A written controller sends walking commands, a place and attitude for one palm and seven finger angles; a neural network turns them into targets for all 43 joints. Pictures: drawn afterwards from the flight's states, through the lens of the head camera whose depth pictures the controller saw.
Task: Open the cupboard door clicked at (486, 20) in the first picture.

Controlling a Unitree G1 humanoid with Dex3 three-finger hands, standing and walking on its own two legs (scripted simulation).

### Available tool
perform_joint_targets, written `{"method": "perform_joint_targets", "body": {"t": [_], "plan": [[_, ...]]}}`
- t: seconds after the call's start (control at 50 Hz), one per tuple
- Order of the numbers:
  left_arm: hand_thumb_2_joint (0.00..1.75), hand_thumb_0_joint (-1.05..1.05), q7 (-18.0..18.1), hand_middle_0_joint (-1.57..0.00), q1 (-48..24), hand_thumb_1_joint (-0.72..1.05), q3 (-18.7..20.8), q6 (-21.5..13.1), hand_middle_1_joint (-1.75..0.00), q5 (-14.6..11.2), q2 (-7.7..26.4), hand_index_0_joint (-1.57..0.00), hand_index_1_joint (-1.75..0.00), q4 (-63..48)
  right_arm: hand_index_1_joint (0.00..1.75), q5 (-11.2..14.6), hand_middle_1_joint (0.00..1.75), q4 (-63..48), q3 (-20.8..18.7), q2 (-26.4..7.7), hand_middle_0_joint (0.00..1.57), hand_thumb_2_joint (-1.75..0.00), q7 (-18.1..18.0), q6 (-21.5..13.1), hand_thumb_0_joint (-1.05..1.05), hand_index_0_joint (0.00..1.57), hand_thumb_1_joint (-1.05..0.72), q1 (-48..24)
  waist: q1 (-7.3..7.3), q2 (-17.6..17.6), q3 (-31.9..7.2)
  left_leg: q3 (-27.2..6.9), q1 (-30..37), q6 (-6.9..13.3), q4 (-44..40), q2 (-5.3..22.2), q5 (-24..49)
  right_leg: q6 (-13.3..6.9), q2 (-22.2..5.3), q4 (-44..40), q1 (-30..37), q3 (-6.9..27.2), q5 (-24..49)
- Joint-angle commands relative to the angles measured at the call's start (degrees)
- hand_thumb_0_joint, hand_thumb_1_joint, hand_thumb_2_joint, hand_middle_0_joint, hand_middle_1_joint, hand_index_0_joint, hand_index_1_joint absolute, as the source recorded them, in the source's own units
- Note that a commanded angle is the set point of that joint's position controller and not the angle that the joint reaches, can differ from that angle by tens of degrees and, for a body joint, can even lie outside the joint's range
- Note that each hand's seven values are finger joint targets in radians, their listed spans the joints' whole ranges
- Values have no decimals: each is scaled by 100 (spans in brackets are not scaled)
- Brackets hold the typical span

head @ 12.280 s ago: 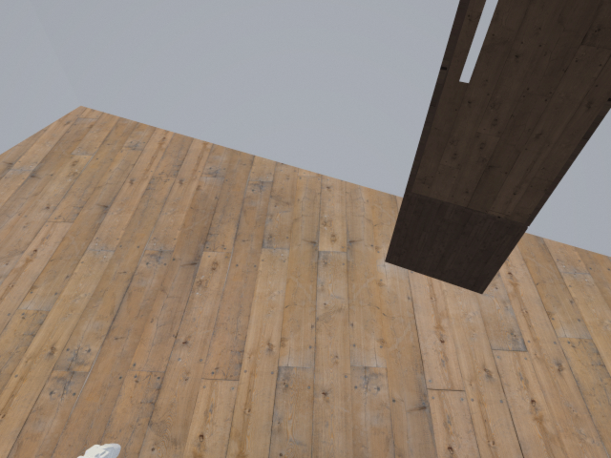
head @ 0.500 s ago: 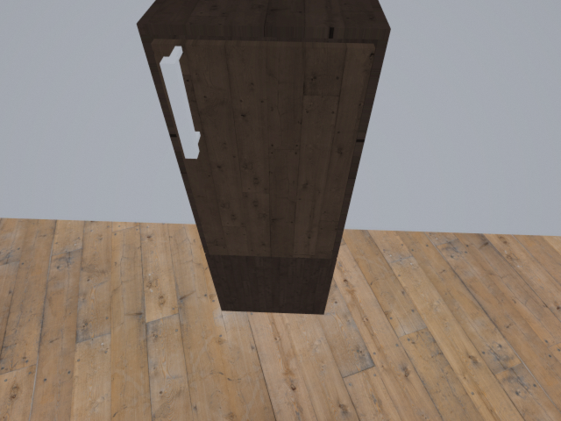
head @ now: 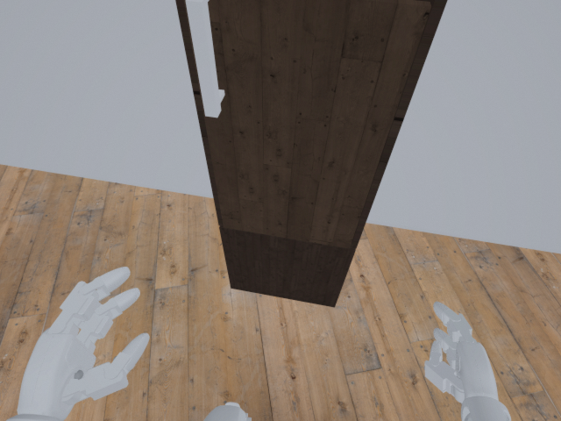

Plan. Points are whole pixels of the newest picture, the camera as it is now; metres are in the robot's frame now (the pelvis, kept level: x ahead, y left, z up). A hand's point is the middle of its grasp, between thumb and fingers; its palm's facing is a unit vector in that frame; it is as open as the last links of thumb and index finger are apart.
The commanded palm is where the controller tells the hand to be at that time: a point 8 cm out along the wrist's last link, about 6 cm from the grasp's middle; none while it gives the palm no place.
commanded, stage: raise the hand with hooked fingers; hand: left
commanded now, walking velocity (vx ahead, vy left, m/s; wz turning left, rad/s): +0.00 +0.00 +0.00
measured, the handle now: (210, 56) +0.58 +0.19 +0.21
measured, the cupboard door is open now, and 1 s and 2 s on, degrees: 0 0 0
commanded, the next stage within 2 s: move the hooked fingers beside the handle in 1.56 s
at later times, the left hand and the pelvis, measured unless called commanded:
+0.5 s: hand (84, 267) +0.24 +0.26 +0.13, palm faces -0.03 -1.00 -0.07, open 12.3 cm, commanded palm +0.21 +0.31 +0.15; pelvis -0.01 +0.03 +0.04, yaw -2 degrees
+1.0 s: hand (20, 178) +0.29 +0.31 +0.22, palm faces +0.02 -1.00 -0.09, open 13.9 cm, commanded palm +0.26 +0.35 +0.23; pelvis +0.00 +0.04 +0.05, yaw -1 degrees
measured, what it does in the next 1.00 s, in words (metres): rises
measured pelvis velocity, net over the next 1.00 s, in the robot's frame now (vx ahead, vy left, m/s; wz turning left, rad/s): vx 0.00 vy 0.04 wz -0.01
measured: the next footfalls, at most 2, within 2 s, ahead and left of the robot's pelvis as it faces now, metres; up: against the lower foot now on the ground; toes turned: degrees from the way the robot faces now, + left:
none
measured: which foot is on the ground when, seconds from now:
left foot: down 0.00-1.00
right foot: down 0.00-1.00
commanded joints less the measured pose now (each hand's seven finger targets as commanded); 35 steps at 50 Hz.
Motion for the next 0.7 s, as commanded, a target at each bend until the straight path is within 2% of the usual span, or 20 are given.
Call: {"method": "perform_joint_targets", "body": {"t": [0.0, 0.02, 0.06, 0.08, 0.1, 0.12, 0.18, 0.2, 0.22, 0.24, 0.26, 0.3, 0.34, 0.4, 0.46, 0.54, 0.58, 0.6, 0.62, 0.68], "plan": [[62, 0, -445, -25, -1561, 25, 328, -183, -72, -189, 1151, -25, -72, -1012, 30, 75, 30, -403, -103, -679, 20, -90, -149, -276, 0, 20, -90, 196, -657, 273, -551, -57, 746, 333, -570, -283, 1514, 316, 40, -1392, 236, 1198, 1839], [61, 0, -538, -25, -1567, 22, 418, -21, -74, -214, 1248, -25, -74, -930, 30, 106, 30, -414, -84, -691, 20, -90, -171, -293, 0, 20, -90, 163, -593, 280, -686, -44, 776, 337, -675, -282, 1466, 329, -14, -1511, 397, 1239, 1686], [59, 0, -615, -25, -1355, 18, 771, 338, -76, -322, 1467, -25, -76, -772, 30, 122, 30, -453, -52, -676, 20, -90, -197, -321, 0, 20, -90, 93, -374, 167, -1079, -41, 918, 334, -872, -291, 1665, 380, -102, -1629, 916, 1277, 1939], [58, 0, -613, -25, -1272, 15, 933, 495, -78, -407, 1530, -25, -78, -714, 30, 139, 30, -477, -37, -646, 20, -90, -207, -329, 0, 20, -90, 43, -306, 40, -1159, -37, 945, 326, -943, -293, 1729, 439, -146, -1690, 1114, 1306, 2089], [57, 0, -599, -25, -1201, 13, 1158, 644, -80, -486, 1671, -25, -80, -528, 30, 132, 30, -486, -6, -640, 20, -90, -204, -328, 0, 20, -90, -27, -172, -39, -1137, -82, 964, 305, -1038, -294, 1827, 424, -128, -1687, 1306, 1271, 2219], [56, 0, -574, -26, -1195, 11, 1110, 717, -81, -556, 1531, -26, -81, -600, 30, 139, 30, -523, 30, -599, 20, -90, -202, -333, 0, 20, -90, -29, -172, -38, -1122, -55, 1008, 297, -1140, -307, 1861, 452, -151, -1737, 1365, 1234, 2358], [53, 0, -426, -26, -1321, 4, 1212, 746, -86, -642, 1542, -26, -86, -580, 30, 137, 30, -483, 47, -606, 20, -90, -187, -409, 0, 20, -90, -4, -165, -222, -872, -52, 1081, 269, -1417, -301, 1730, 462, -130, -1906, 1330, 1109, 2078], [52, 0, -418, -26, -1354, 1, 1228, 753, -87, -660, 1582, -26, -87, -569, 30, 131, 30, -532, 59, -627, 20, -90, -180, -447, 0, 20, -90, -45, -99, -255, -779, -68, 1144, 272, -1478, -303, 1781, 425, -87, -1905, 1362, 1092, 2085], [51, 0, -413, -27, -1465, -1, 1073, 736, -88, -642, 1466, -27, -88, -604, 30, 146, 30, -516, 76, -637, 20, -90, -170, -493, 0, 20, -90, -16, -152, -84, -681, -37, 1223, 271, -1569, -310, 1722, 402, -75, -1961, 1270, 1042, 1975], [50, 0, -385, -27, -1554, -3, 1053, 731, -90, -595, 1507, -27, -90, -615, 30, 149, 30, -484, 68, -662, 20, -90, -165, -534, 0, 20, -90, 47, -170, 42, -636, -10, 1308, 272, -1654, -306, 1653, 362, -37, -1998, 1202, 963, 1765], [49, 0, -363, -27, -1678, -6, 950, 729, -92, -557, 1474, -27, -92, -682, 30, 163, 30, -473, 62, -680, 20, -90, -168, -582, 0, 20, -90, 86, -220, 66, -624, -3, 1435, 287, -1724, -300, 1600, 348, -5, -2027, 1120, 897, 1628], [47, 0, -340, -27, -1850, -10, 1030, 808, -94, -540, 1637, -27, -94, -500, 30, 175, 30, -442, 58, -747, 20, -90, -186, -633, 0, 20, -90, 93, -216, -118, -411, -18, 1436, 290, -1811, -300, 1438, 332, 2, -2183, 1122, 950, 1260], [45, 0, -325, -27, -2089, -15, 1150, 839, -98, -494, 1801, -27, -98, -599, 30, 194, 30, -419, 51, -767, 20, -90, -209, -671, 0, 20, -90, 134, -188, 69, -546, -1, 1629, 299, -1964, -301, 1359, 305, 10, -2237, 1176, 871, 1115], [42, 0, -259, -28, -2531, -22, 1264, 945, -102, -476, 1995, -28, -102, -792, 30, 202, 30, -387, 76, -781, 20, -90, -245, -721, 0, 20, -90, 95, -159, 353, -551, -41, 1951, 305, -2178, -280, 1443, 247, 71, -2253, 1325, 728, 1316], [39, 0, -222, -29, -2822, -29, 1288, 1075, -107, -436, 2023, -29, -107, -847, 30, 215, 30, -356, 108, -756, 20, -90, -265, -755, 0, 20, -90, 70, -166, 544, -543, -83, 2237, 290, -2388, -263, 1528, 220, 108, -2278, 1403, 572, 1564], [35, 0, -277, -29, -3265, -38, 1248, 1422, -112, -375, 2080, -29, -112, -777, 30, 229, 30, -340, 162, -777, 20, -90, -282, -745, 0, 20, -90, 47, -153, 699, -449, -167, 2522, 263, -2630, -242, 1745, 177, 157, -2379, 1589, 467, 1870], [33, 0, -327, -29, -3335, -43, 1276, 1662, -115, -368, 2084, -29, -115, -540, 30, 241, 30, -331, 177, -777, 20, -90, -301, -714, 0, 20, -90, 42, -152, 553, -405, -171, 2593, 268, -2701, -245, 1763, 192, 158, -2475, 1613, 460, 1945], [32, 0, -387, -30, -3376, -45, 1305, 1820, -117, -378, 2137, -30, -117, -309, 30, 233, 30, -329, 198, -804, 20, -90, -304, -664, 0, 20, -90, 56, -135, 385, -208, -197, 2556, 262, -2752, -238, 1766, 178, 207, -2546, 1638, 456, 1964], [31, 0, -417, -30, -3656, -48, 1255, 1906, -118, -380, 2141, -30, -118, -386, 30, 259, 30, -340, 220, -804, 20, -90, -310, -631, 0, 20, -90, -13, -160, 383, -125, -216, 2551, 256, -2825, -239, 1696, 185, 193, -2587, 1637, 443, 1908], [30, 0, -449, -30, -4164, -50, 1339, 2118, -120, -313, 2323, -30, -120, -425, 30, 265, 30, -383, 268, -771, 20, -90, -341, -560, 0, 20, -90, -78, -160, 628, -319, -251, 2791, 256, -2926, -246, 1631, 175, 183, -2672, 1711, 459, 1825]]}}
